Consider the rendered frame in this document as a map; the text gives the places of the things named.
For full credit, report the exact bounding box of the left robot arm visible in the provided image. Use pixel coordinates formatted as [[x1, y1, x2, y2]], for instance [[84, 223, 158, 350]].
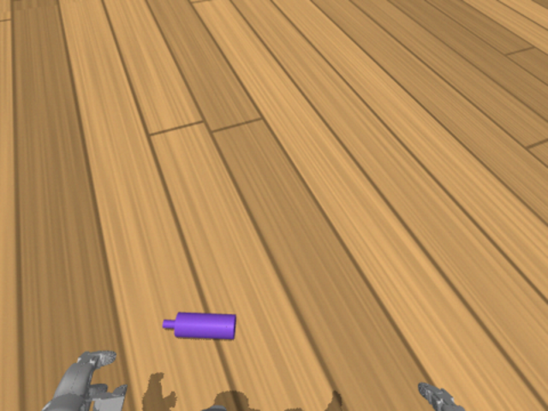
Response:
[[41, 394, 86, 411]]

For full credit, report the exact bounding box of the right robot hand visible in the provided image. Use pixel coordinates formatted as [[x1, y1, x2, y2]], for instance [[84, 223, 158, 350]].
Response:
[[418, 382, 466, 411]]

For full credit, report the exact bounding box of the bottle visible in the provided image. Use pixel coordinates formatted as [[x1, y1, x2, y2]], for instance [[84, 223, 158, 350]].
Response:
[[163, 313, 236, 339]]

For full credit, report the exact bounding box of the left robot hand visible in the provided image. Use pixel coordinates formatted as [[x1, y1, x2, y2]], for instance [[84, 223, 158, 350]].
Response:
[[53, 350, 128, 411]]

